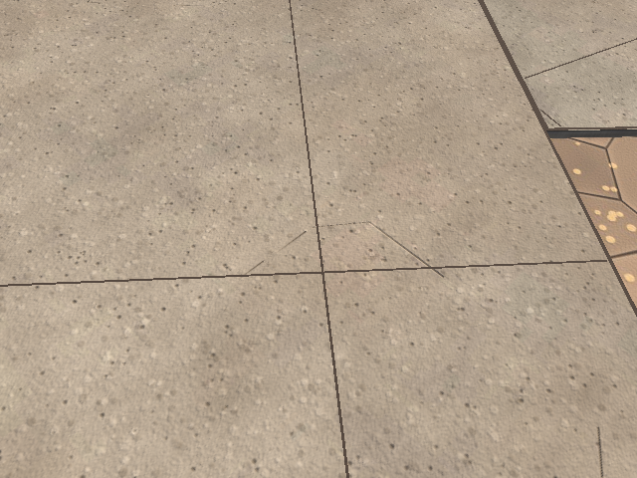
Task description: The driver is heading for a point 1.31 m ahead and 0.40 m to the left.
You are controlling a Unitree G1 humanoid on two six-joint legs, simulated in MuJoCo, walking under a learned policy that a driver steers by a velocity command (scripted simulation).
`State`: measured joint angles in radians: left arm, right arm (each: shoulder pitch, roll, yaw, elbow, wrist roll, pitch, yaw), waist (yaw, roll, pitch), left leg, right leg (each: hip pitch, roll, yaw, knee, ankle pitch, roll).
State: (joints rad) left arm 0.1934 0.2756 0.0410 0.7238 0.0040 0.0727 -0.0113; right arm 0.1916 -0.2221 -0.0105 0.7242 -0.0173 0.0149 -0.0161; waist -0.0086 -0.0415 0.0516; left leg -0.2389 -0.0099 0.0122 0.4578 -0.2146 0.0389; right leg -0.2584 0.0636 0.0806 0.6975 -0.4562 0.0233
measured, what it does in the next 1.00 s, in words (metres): steps on the spot: right foot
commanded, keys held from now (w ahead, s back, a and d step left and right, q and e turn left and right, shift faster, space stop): shift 0.94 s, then w+shift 0.06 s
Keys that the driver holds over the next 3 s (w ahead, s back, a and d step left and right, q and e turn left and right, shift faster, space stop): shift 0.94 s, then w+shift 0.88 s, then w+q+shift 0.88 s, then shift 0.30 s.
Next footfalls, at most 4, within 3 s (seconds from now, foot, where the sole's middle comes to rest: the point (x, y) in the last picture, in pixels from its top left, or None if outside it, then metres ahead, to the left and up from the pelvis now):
0.06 right None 0.00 -0.12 -0.78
1.70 right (333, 437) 0.57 -0.05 -0.78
2.18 left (272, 270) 1.00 0.10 -0.78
2.60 right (274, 146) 1.47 0.11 -0.78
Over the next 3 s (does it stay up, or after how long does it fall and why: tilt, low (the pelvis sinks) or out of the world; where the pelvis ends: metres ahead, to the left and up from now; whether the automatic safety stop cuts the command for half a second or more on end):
stays up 1.49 0.31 -0.03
